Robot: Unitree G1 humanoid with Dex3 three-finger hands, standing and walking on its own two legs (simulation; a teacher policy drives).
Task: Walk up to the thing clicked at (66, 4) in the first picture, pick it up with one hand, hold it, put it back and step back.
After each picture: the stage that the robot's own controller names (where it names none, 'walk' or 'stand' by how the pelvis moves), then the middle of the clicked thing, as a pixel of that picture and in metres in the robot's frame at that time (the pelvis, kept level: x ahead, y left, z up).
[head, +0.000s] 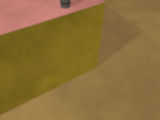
stand; out of the picture +1.04 +0.13 +0.08
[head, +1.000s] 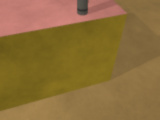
walk; out of the picture +0.95 +0.06 +0.10
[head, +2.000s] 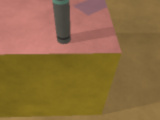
walk; (62, 18) +0.64 +0.17 +0.10
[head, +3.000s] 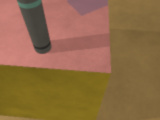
stand; (36, 23) +0.51 +0.20 +0.13
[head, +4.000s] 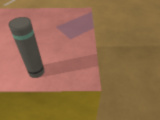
stand; (29, 51) +0.47 +0.22 +0.09
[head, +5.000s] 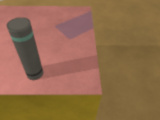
stand; (28, 52) +0.45 +0.22 +0.08
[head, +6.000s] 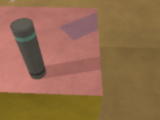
stand; (31, 52) +0.46 +0.21 +0.08
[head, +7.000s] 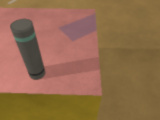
stand; (30, 53) +0.46 +0.22 +0.08
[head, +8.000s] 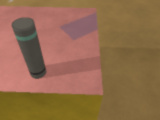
rise first; (31, 51) +0.46 +0.21 +0.08
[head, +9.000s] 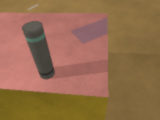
rise first; (40, 53) +0.47 +0.22 +0.08
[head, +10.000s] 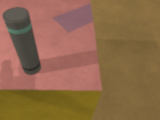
go down; (25, 45) +0.47 +0.19 +0.09
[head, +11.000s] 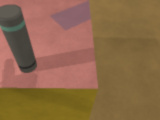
go down; (20, 43) +0.47 +0.20 +0.10
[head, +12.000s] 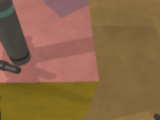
close in; (10, 33) +0.46 +0.21 +0.13
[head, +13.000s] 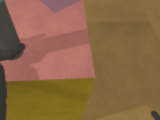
lift; (0, 25) +0.48 +0.22 +0.15
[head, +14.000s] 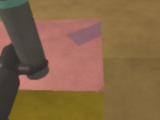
lift; (24, 36) +0.34 +0.16 +0.29
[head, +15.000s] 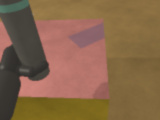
hold; (25, 38) +0.34 +0.17 +0.27
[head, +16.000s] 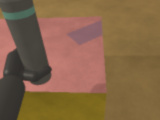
hold; (29, 43) +0.34 +0.16 +0.25
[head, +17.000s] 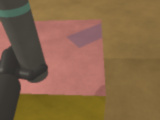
hold; (25, 41) +0.33 +0.16 +0.27
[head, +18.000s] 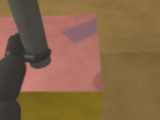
crouch; (30, 26) +0.40 +0.15 +0.27
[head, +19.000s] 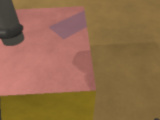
lower; out of the picture +0.48 +0.21 +0.29
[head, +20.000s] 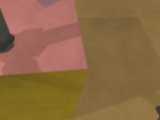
lower; out of the picture +0.51 +0.22 +0.16
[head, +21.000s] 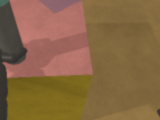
lower; (4, 28) +0.47 +0.21 +0.15
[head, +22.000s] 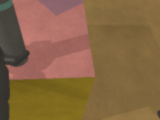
lower; (7, 30) +0.47 +0.20 +0.14
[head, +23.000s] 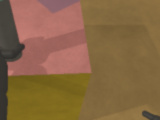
rest; (2, 24) +0.49 +0.21 +0.15
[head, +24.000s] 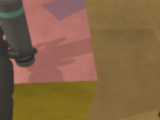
open; (17, 34) +0.47 +0.19 +0.13
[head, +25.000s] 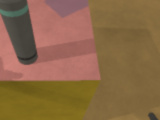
sink last; (20, 31) +0.47 +0.18 +0.13
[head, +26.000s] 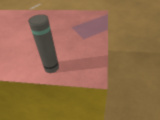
sink last; (45, 46) +0.50 +0.20 +0.10
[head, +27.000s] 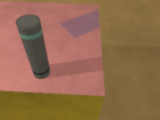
stand; (36, 51) +0.45 +0.19 +0.09
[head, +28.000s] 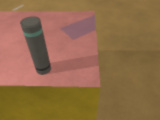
stand; (38, 48) +0.51 +0.20 +0.09
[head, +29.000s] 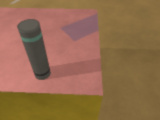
stand; (36, 53) +0.46 +0.19 +0.08
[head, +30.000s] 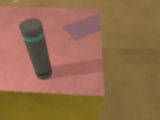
stand; (38, 52) +0.46 +0.19 +0.08
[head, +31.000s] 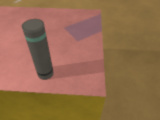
stand; (40, 53) +0.46 +0.18 +0.08
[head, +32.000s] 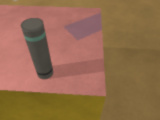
stand; (39, 52) +0.46 +0.18 +0.08
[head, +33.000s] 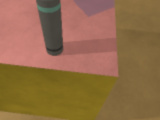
walk; (51, 26) +0.51 +0.13 +0.10
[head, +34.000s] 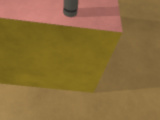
walk; out of the picture +0.74 +0.09 +0.10
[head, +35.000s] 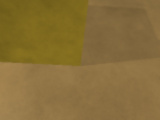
walk; out of the picture +1.06 +0.25 +0.11
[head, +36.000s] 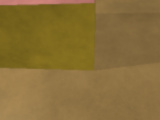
walk; out of the picture +1.13 +0.25 +0.10
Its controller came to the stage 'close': yes
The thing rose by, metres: 0.21
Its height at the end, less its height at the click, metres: +0.00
